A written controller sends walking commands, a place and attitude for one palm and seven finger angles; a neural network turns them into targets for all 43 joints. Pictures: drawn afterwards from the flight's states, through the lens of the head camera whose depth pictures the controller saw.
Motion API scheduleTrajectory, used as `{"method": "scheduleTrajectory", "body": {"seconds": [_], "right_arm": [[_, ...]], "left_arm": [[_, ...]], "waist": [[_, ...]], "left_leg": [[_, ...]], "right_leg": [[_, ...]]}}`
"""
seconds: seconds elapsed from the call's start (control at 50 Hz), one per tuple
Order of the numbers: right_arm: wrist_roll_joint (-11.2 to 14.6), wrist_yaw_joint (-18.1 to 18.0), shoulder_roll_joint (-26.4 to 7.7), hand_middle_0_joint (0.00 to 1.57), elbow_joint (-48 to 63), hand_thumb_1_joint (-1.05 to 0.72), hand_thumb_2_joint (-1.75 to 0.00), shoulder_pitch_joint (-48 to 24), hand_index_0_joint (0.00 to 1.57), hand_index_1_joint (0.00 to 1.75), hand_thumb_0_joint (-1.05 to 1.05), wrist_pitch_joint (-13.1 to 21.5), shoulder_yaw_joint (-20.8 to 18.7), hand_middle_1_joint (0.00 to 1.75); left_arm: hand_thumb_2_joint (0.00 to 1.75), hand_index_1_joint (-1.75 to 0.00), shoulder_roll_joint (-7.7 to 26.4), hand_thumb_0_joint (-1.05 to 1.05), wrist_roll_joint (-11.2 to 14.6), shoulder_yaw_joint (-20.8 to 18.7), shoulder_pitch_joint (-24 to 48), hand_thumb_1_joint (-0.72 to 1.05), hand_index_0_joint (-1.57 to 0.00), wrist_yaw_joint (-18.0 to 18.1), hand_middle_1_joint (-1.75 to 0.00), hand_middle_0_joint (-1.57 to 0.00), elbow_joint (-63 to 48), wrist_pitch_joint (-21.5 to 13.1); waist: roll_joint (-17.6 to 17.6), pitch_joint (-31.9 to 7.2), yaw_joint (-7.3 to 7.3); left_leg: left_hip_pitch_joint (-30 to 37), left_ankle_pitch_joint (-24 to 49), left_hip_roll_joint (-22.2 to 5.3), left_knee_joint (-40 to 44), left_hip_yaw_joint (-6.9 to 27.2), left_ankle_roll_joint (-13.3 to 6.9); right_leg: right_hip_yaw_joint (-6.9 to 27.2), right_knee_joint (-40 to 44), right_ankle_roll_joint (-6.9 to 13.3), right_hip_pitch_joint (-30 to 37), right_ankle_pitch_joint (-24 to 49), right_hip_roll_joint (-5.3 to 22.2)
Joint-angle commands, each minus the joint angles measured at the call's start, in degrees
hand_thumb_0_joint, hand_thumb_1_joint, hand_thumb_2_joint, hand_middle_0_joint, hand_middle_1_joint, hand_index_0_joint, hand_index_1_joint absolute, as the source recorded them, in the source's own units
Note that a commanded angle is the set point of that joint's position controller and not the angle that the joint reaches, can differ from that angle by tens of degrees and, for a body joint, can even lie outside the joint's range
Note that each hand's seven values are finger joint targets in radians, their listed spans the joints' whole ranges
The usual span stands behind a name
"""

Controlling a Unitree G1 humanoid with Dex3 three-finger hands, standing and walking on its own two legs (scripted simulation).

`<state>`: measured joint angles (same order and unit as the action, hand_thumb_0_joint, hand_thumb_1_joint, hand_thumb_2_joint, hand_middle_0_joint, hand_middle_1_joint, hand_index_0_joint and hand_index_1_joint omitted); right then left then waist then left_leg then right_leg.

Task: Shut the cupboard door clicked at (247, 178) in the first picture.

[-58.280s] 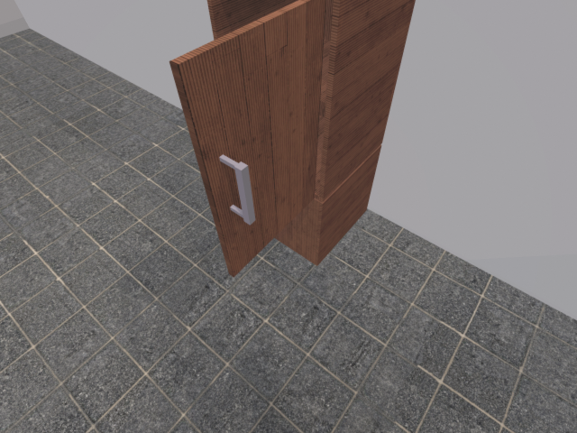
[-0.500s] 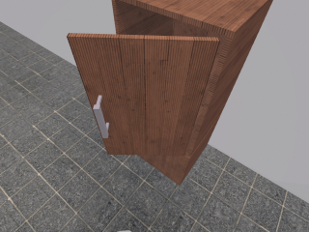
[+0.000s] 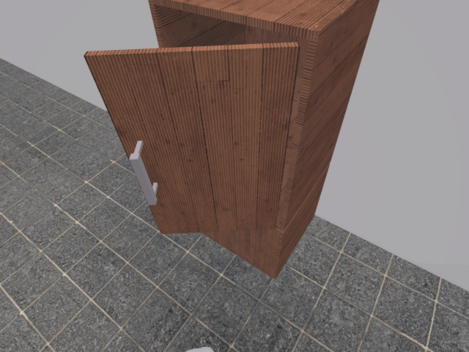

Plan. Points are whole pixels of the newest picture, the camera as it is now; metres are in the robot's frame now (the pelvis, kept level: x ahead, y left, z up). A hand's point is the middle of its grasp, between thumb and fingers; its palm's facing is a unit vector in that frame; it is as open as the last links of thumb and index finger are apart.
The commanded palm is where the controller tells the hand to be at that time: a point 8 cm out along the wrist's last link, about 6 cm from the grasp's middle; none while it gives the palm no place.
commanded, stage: come to a stop and stand still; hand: left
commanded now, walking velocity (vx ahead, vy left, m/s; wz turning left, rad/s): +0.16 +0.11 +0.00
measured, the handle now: (146, 174) +0.50 +0.24 -0.01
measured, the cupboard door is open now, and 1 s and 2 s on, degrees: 37 37 37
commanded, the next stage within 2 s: look again from close up in 0.36 s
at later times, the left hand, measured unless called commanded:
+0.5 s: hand out of the picture -0.02 +0.17 -0.17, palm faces +0.02 -0.99 -0.16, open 7.4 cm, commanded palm none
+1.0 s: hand out of the picture +0.03 +0.20 -0.16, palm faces +0.00 -0.98 -0.18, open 7.4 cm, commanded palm none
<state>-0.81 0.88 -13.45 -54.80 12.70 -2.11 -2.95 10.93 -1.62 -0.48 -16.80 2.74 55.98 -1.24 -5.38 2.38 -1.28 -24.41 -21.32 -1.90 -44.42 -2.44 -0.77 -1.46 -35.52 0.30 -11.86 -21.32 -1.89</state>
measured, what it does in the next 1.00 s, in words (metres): steps on the spot: left foot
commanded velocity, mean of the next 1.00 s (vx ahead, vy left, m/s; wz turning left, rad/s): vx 0.01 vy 0.01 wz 0.00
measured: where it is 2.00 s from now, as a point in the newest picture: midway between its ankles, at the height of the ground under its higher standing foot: outside the picture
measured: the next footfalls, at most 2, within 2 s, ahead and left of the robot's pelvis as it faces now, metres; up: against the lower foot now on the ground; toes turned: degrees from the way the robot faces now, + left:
left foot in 0.44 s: +0.06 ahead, +0.11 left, +0.00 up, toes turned +2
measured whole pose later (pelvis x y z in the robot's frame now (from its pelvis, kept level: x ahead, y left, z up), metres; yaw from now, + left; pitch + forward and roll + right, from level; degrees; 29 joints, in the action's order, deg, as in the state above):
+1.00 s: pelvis +0.02 +0.02 +0.02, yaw +0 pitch -1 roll +0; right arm -0.4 -1.6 -8.8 -63.9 14.0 1.5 0.6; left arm 10.5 -1.1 0.5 -15.2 2.1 63.1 -0.6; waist 2.4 1.3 0.3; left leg -11.6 -13.5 2.2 -25.4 -3.4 -3.2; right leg -1.3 -25.0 -0.8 -7.6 -16.9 1.3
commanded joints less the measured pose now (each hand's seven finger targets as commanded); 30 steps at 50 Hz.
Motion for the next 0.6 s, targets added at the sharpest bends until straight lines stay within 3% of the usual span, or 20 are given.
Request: {"method": "scheduleTrajectory", "body": {"seconds": [0.0,0.04,0.06,0.08,0.1,0.12,0.16,0.2,0.22,0.24,0.26,0.28,0.3,0.34,0.38,0.4,0.42,0.48,0.54,0.58], "right_arm": [[-0.4,0.1,-1.4,0.20,3.2,-0.90,-0.90,2.4,0.20,0.30,0.00,1.7,0.7,0.30],[-1.1,0.0,-2.7,0.20,0.9,-0.90,-0.90,8.0,0.20,0.30,0.00,1.9,1.0,0.30],[-1.6,-0.2,-3.7,0.20,0.7,-0.90,-0.90,9.1,0.20,0.30,0.00,1.8,0.8,0.30],[-1.8,-0.4,-5.3,0.20,0.8,-0.90,-0.90,9.9,0.20,0.30,0.00,1.8,0.5,0.30],[-1.5,-0.7,-5.9,0.20,0.8,-0.90,-0.90,9.2,0.20,0.30,0.00,1.8,0.4,0.30],[-1.2,-0.8,-6.2,0.20,1.5,-0.90,-0.90,6.9,0.20,0.30,0.00,1.9,0.5,0.30],[-0.9,-1.2,-5.7,0.20,2.9,-0.90,-0.90,2.8,0.20,0.30,0.00,2.1,0.7,0.30],[-0.7,-1.4,-4.3,0.20,2.7,-0.90,-0.90,1.0,0.20,0.30,0.00,2.3,1.1,0.30],[-0.5,-1.4,-3.1,0.20,2.8,-0.90,-0.90,1.3,0.20,0.30,0.00,2.3,1.3,0.30],[-0.2,-1.2,-1.3,0.20,3.1,-0.90,-0.90,1.8,0.20,0.30,0.00,1.9,1.3,0.30],[-0.3,-1.0,-0.3,0.20,3.3,-0.90,-0.90,2.4,0.20,0.30,0.00,1.5,1.2,0.30],[-0.5,-0.8,-0.2,0.20,2.1,-0.90,-0.90,3.3,0.20,0.30,0.00,1.4,1.2,0.30],[-0.4,-0.8,0.6,0.20,0.9,-0.90,-0.90,5.7,0.20,0.30,0.00,1.3,1.3,0.30],[-0.2,-0.9,1.3,0.20,-0.9,-0.90,-0.90,8.4,0.20,0.30,0.00,1.7,1.7,0.30],[0.0,-1.2,1.7,0.20,-2.4,-0.90,-0.90,10.5,0.20,0.30,0.00,2.5,2.1,0.30],[0.1,-1.4,1.5,0.20,-3.0,-0.90,-0.90,10.6,0.20,0.30,0.00,3.2,2.2,0.30],[0.0,-1.7,0.3,0.20,-3.1,-0.90,-0.90,9.9,0.20,0.30,0.00,3.7,2.2,0.30],[0.1,-2.3,-0.3,0.20,-3.6,-0.90,-0.90,7.3,0.20,0.30,0.00,4.0,2.5,0.30],[0.3,-2.5,-0.3,0.20,-4.3,-0.90,-0.90,6.4,0.20,0.30,0.00,4.2,2.6,0.30],[0.3,-2.6,-0.2,0.20,-4.8,-0.90,-0.90,6.3,0.20,0.30,0.00,4.1,2.6,0.30]], "left_arm": [[0.90,-0.30,9.3,0.00,-0.1,-1.8,3.4,0.90,-0.20,0.3,-0.30,-0.20,-4.9,-1.0],[0.90,-0.30,9.0,0.00,-0.1,-1.7,3.3,0.90,-0.20,0.0,-0.30,-0.20,-4.9,0.5],[0.90,-0.30,7.7,0.00,-0.1,-1.6,2.2,0.90,-0.20,-0.2,-0.30,-0.20,-5.1,1.0],[0.90,-0.30,6.9,0.00,-0.1,-1.4,1.4,0.90,-0.20,-0.3,-0.30,-0.20,-5.2,1.4],[0.90,-0.30,5.9,0.00,-0.5,-1.3,-0.8,0.90,-0.20,-0.4,-0.30,-0.20,-5.1,1.4],[0.90,-0.30,6.1,0.00,-0.4,-1.3,-1.8,0.90,-0.20,-0.7,-0.30,-0.20,-4.4,1.5],[0.90,-0.30,3.5,0.00,0.0,-1.1,-6.0,0.90,-0.20,-1.0,-0.30,-0.20,-2.4,1.5],[0.90,-0.30,2.4,0.00,0.1,-1.0,-9.5,0.90,-0.20,-1.1,-0.30,-0.20,-0.9,1.1],[0.90,-0.30,3.6,0.00,0.0,-1.1,-10.4,0.90,-0.20,-0.9,-0.30,-0.20,-0.8,0.7],[0.90,-0.30,5.8,0.00,0.0,-1.3,-9.3,0.90,-0.20,-0.7,-0.30,-0.20,-1.2,0.5],[0.90,-0.30,8.7,0.00,0.3,-1.7,-6.4,0.90,-0.20,-0.6,-0.30,-0.20,-2.2,0.5],[0.90,-0.30,8.6,0.00,0.5,-1.5,-2.1,0.90,-0.20,-0.5,-0.30,-0.20,-3.3,0.0],[0.90,-0.30,7.7,0.00,0.5,-1.5,0.1,0.90,-0.20,-0.2,-0.30,-0.20,-3.8,-0.5],[0.90,-0.30,6.4,0.00,0.6,-0.9,0.9,0.90,-0.20,-0.2,-0.30,-0.20,-3.1,-0.8],[0.90,-0.30,5.8,0.00,0.6,-0.6,-0.9,0.90,-0.20,-0.4,-0.30,-0.20,-1.6,-0.7],[0.90,-0.30,5.0,0.00,0.6,-0.4,-1.7,0.90,-0.20,-0.5,-0.30,-0.20,-1.1,-0.6],[0.90,-0.30,4.3,0.00,0.7,-0.4,-3.4,0.90,-0.20,-0.5,-0.30,-0.20,-0.5,-0.5],[0.90,-0.30,4.0,0.00,0.8,-0.3,-5.1,0.90,-0.20,-0.6,-0.30,-0.20,1.9,-0.2],[0.90,-0.30,3.7,0.00,0.7,0.1,-5.4,0.90,-0.20,-0.7,-0.30,-0.20,3.4,-0.3],[0.90,-0.30,3.7,0.00,0.7,0.1,-5.1,0.90,-0.20,-0.6,-0.30,-0.20,3.9,-0.2]], "waist": [[13.5,3.9,-1.08],[2.9,8.8,-1.96],[-3.0,10.5,-1.47],[-8.8,10.6,-1.40],[-10.5,10.5,0.25],[-6.7,8.9,1.33],[1.6,3.9,4.07],[4.9,2.3,5.81],[7.7,2.3,5.75],[13.6,4.6,4.41],[13.5,4.6,2.68],[12.7,5.1,1.27],[13.6,4.0,-0.27],[13.7,4.0,-1.13],[10.5,1.9,-1.05],[6.2,1.8,-0.34],[1.6,0.8,0.83],[0.1,-0.4,2.26],[4.2,-0.4,2.14],[4.1,-0.6,1.82]], "left_leg": [[11.5,1.1,0.4,8.2,-1.9,0.1],[12.5,-4.3,-0.4,15.1,2.4,-1.5],[8.1,-12.7,-3.5,21.7,7.3,-3.5],[2.5,-23.5,-7.6,30.5,16.7,-5.9],[-0.3,-27.4,-10.7,34.9,22.8,-8.5],[-1.6,-24.2,-11.4,34.8,23.3,-9.8],[-6.2,-18.1,-10.4,31.5,17.4,-9.3],[-9.2,-16.1,-7.5,28.3,11.2,-6.9],[-9.8,-13.7,-4.2,22.3,7.7,-4.6],[-10.0,-7.7,0.3,13.0,2.2,-1.5],[-4.1,-2.2,1.5,5.4,-0.2,0.0],[0.1,-0.9,0.3,1.1,1.7,-0.2],[2.3,0.6,-0.1,1.5,2.4,-0.3],[7.2,3.8,-0.1,6.4,1.6,-0.3],[13.5,6.9,0.2,16.3,1.6,-0.3],[14.0,10.2,-1.3,19.4,3.4,-0.9],[13.4,12.1,-3.7,20.9,6.0,-1.9],[9.1,10.7,-5.3,23.4,7.7,-3.1],[9.9,13.0,-4.4,22.4,6.4,-2.6],[11.3,13.5,-4.2,22.4,6.0,-2.3]], "right_leg": [[9.5,15.7,7.2,-12.8,-1.9,12.7],[6.9,9.2,5.2,-19.2,-17.4,6.7],[3.4,4.2,4.0,-18.8,-19.6,3.2],[-1.8,-3.4,2.8,-15.1,-16.7,0.0],[-3.4,-8.4,2.5,-13.0,-13.2,-0.7],[-1.9,-12.3,2.8,-10.9,-10.8,0.5],[-0.4,-10.5,2.6,-1.8,-6.6,1.7],[0.9,1.0,2.6,5.8,-3.9,2.5],[8.1,9.9,3.7,5.8,-9.9,5.7],[19.8,19.2,7.6,0.9,-19.1,13.2],[26.1,26.9,10.4,-7.0,-22.2,20.4],[25.0,28.1,10.9,-12.0,-19.1,19.7],[21.7,26.6,10.3,-11.6,-13.8,17.6],[14.4,22.6,8.5,-12.0,-5.1,13.7],[9.5,16.9,5.8,-10.8,-0.9,10.1],[7.1,13.9,4.2,-9.4,2.1,7.8],[5.9,12.1,3.2,-7.5,3.8,6.1],[3.8,11.7,2.1,-0.5,6.1,5.8],[4.5,12.8,2.0,0.6,10.1,6.8],[4.5,13.2,2.0,0.2,10.5,7.1]]}}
